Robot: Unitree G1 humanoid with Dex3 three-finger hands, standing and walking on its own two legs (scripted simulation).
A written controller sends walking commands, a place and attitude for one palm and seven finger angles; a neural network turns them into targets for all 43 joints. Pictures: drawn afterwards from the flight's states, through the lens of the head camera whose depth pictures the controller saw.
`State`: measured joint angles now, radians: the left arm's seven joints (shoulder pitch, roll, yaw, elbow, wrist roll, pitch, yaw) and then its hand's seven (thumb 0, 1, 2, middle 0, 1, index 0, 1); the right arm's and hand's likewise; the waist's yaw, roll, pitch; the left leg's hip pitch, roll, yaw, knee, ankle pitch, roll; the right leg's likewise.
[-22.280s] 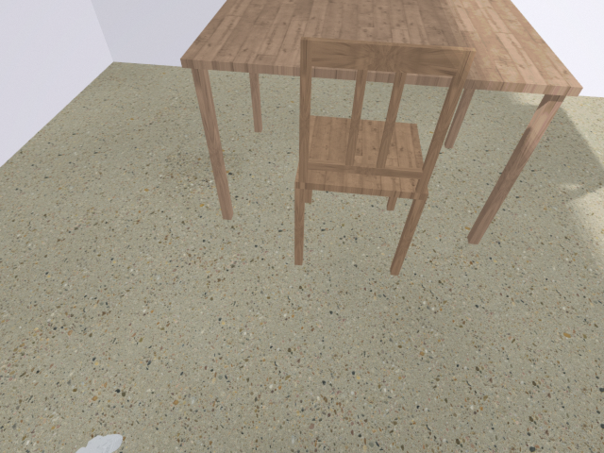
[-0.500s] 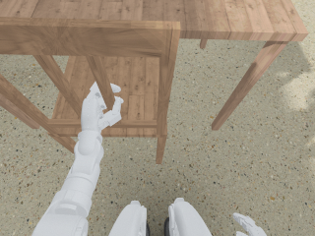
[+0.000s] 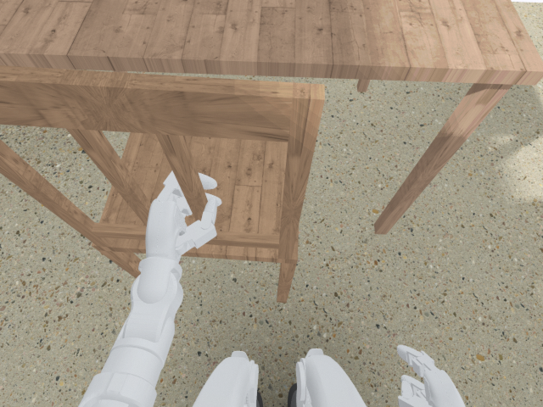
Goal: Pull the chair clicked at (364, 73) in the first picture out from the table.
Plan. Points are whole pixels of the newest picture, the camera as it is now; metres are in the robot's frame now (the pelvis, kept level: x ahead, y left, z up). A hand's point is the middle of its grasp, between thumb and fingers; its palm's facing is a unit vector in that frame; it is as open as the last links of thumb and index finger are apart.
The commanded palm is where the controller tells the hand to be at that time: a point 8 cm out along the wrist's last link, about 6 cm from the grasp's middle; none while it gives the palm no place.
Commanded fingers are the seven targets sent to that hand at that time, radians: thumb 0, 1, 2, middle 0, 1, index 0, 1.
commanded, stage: hook a spindle and tug to test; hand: left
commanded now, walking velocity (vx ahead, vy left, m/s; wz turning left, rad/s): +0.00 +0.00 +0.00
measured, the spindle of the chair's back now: (130, 191) +0.41 +0.22 +0.03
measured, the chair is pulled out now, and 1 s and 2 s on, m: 0.04 0.13 0.25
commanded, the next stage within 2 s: step backward, pulling the chair out in 0.04 s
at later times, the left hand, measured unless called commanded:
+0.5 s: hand (205, 230) +0.35 +0.10 +0.03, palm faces -0.09 -0.99 -0.11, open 5.4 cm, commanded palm +0.33 +0.16 +0.03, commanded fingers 0.00 0.90 0.90 -0.50 -1.45 -0.50 -1.45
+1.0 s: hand (234, 276) +0.29 +0.06 +0.03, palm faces -0.11 -0.98 -0.19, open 5.4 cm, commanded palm +0.27 +0.12 +0.03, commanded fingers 0.00 0.90 0.90 -0.50 -1.45 -0.50 -1.45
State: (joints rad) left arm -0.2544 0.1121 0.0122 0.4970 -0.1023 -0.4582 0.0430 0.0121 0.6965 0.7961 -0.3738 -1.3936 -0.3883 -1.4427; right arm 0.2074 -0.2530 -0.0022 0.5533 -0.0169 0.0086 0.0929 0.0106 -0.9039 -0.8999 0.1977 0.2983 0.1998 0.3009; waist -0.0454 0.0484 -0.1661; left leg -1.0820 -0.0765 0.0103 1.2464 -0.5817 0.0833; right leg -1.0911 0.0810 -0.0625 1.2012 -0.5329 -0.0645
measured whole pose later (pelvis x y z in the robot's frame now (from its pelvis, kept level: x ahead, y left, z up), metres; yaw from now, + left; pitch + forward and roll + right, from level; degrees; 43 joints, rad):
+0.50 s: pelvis +0.01 +0.01 +0.09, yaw -3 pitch +11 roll -1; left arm -0.30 0.13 0.00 0.78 -0.06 -0.26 0.08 0.06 0.71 0.76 -0.26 -1.10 -0.47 -1.45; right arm 0.24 -0.25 -0.01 0.58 0.04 0.20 -0.09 0.01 -0.90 -0.90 0.20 0.30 0.20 0.30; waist -0.07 0.02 0.02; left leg -0.51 -0.08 0.06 0.63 -0.32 0.10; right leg -0.57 0.07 0.03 0.67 -0.28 0.01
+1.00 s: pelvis -0.04 -0.03 +0.11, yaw -6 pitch +6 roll +0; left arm -0.31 0.12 0.04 0.86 -0.04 -0.29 0.07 0.03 0.66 0.74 -0.32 -1.06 -0.50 -1.45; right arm 0.17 -0.28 -0.04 0.67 0.03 0.13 -0.06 0.01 -0.90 -0.90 0.20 0.30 0.20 0.30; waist -0.06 0.09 0.16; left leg -0.43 -0.03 -0.01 0.73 -0.45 0.00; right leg -0.39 0.08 -0.01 0.43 -0.13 -0.06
